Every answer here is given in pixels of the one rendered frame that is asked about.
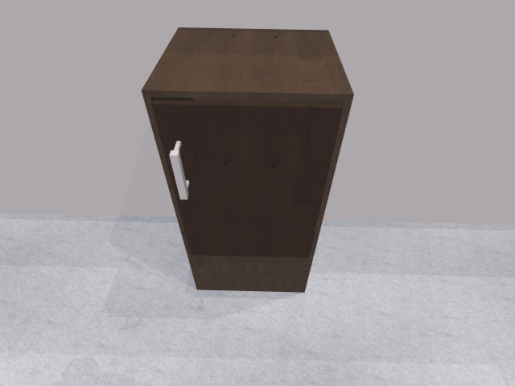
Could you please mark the handle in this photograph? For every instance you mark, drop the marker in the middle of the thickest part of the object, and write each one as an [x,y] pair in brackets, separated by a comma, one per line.
[177,166]

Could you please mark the cupboard door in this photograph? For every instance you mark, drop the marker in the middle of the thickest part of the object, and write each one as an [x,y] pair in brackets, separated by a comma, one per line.
[257,172]

